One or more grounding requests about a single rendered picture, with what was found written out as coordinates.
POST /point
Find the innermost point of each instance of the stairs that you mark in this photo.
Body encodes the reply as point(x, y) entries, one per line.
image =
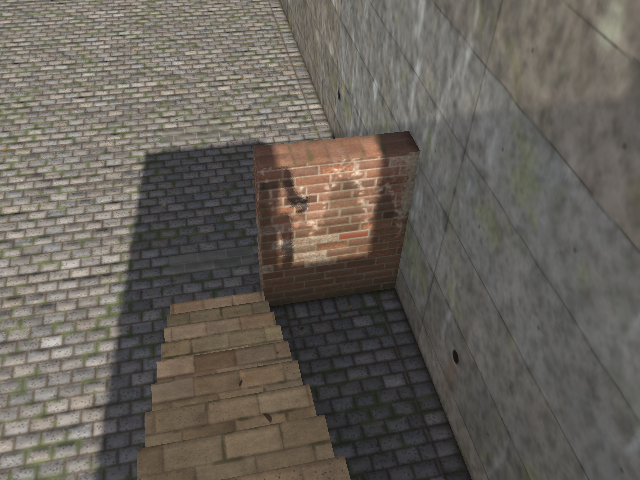
point(229, 402)

